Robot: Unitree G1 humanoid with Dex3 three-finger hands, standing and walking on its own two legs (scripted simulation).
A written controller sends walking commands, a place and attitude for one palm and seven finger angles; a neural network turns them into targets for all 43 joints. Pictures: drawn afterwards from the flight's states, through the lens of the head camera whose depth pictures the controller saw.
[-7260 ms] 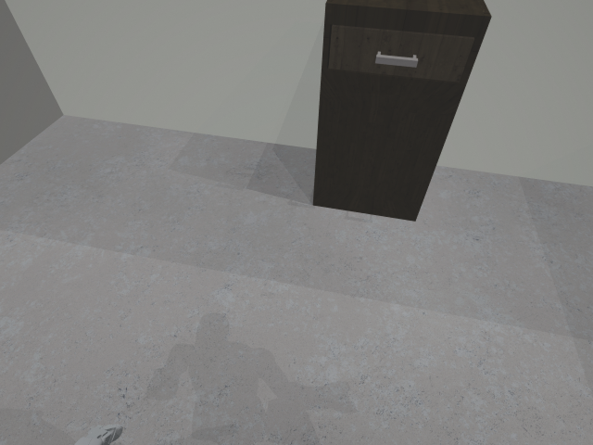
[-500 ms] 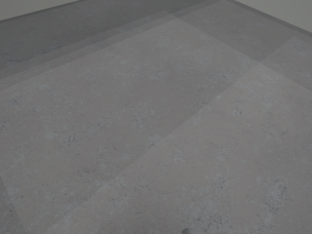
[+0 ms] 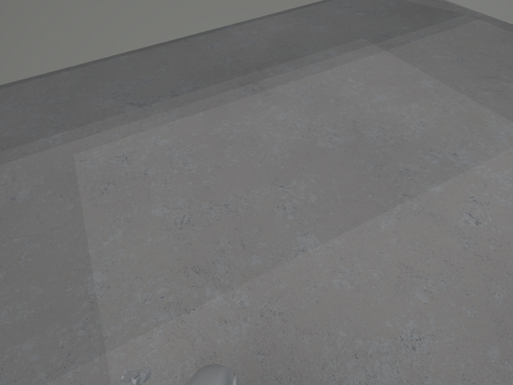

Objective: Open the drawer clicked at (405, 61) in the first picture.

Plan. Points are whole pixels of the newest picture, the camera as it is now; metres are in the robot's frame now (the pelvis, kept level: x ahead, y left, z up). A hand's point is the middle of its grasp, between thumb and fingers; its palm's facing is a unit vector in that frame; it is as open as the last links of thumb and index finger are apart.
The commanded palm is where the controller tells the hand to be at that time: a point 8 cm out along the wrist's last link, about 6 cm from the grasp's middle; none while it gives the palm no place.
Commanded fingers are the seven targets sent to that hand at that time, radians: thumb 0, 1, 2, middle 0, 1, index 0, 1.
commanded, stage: turn to face it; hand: left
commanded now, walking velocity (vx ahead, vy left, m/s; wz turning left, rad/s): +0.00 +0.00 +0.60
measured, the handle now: out of the picture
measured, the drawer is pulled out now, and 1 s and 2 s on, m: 0.00 0.00 0.00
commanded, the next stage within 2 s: none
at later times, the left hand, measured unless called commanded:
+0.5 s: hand out of the picture +0.00 +0.29 -0.17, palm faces +0.32 -0.92 -0.24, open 7.4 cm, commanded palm none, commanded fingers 0.00 0.90 0.90 -0.20 -0.30 -0.20 -0.30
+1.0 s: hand out of the picture -0.01 +0.23 -0.13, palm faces +0.54 -0.78 -0.30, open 7.4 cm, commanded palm none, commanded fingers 0.00 0.90 0.90 -0.20 -0.30 -0.20 -0.30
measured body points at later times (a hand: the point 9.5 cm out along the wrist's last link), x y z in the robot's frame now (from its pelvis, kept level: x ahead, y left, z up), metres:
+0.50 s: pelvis -0.01 +0.06 +0.00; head +0.02 +0.10 +0.45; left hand -0.02 +0.34 -0.15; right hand +0.15 -0.16 -0.12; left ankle -0.03 +0.13 -0.74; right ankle +0.01 -0.11 -0.65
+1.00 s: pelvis +0.00 +0.00 +0.00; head +0.04 -0.02 +0.45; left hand -0.04 +0.27 -0.11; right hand +0.18 -0.21 -0.16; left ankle -0.09 +0.11 -0.64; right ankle +0.05 -0.09 -0.74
